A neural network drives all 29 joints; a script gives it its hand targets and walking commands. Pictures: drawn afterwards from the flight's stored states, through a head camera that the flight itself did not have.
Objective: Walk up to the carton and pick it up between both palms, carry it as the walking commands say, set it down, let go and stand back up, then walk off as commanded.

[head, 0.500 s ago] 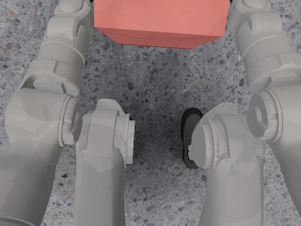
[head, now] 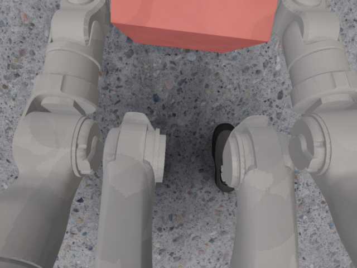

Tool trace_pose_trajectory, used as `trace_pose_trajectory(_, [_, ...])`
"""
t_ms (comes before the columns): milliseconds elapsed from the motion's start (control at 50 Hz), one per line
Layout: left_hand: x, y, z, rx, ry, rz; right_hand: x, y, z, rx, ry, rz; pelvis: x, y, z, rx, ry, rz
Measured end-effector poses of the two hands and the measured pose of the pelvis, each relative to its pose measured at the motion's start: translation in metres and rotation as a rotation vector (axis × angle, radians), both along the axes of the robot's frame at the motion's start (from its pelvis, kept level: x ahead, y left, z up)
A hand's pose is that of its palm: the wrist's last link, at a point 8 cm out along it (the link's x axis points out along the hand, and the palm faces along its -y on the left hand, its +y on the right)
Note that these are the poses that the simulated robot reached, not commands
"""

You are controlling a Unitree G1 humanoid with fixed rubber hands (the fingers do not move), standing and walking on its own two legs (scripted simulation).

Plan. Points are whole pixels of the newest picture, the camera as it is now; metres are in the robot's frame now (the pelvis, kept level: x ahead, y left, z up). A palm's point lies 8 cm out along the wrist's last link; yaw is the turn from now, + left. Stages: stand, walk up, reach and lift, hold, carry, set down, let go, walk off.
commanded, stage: reach and lift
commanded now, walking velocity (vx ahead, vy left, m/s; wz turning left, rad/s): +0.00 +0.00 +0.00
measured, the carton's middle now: out of the picture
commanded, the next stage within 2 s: none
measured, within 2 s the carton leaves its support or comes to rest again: neither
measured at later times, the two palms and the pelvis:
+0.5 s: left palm out of the picture +0.55 +0.16 -0.10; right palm out of the picture +0.55 -0.15 -0.10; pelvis +0.00 +0.00 +0.04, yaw +0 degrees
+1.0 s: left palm out of the picture +0.53 +0.15 -0.03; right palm out of the picture +0.53 -0.15 -0.03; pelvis -0.02 +0.00 +0.08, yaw +0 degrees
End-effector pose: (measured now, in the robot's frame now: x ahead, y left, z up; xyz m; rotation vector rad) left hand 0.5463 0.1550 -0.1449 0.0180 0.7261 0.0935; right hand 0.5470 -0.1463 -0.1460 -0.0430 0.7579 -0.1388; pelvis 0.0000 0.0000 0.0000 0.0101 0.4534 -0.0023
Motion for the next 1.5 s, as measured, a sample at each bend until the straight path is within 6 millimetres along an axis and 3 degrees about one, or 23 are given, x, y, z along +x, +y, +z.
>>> trace_pose_trajectory(340, [0.005, 0.003, 0.030, -0.015, -0.026, 0.018, 0.007, 0.003, 0.033, -0.005, -0.024, -0.003, -0.002, 0.002, 0.026, -0.012, 0.021, 0.005])
trace_pose_trajectory(520, [0.002, 0.000, 0.048, -0.015, -0.034, 0.021, 0.001, 0.000, 0.047, 0.003, -0.032, -0.007, -0.001, 0.001, 0.037, -0.010, 0.010, 0.001])
trace_pose_trajectory(760, [-0.009, 0.000, 0.083, -0.034, -0.054, 0.040, -0.005, 0.000, 0.087, 0.007, -0.053, -0.010, -0.010, 0.001, 0.060, -0.008, -0.014, 0.003])
trace_pose_trajectory(1500, [-0.035, -0.005, 0.180, -0.029, -0.056, 0.028, -0.035, -0.005, 0.180, 0.008, -0.052, -0.022, -0.025, -0.002, 0.128, -0.009, -0.096, 0.008])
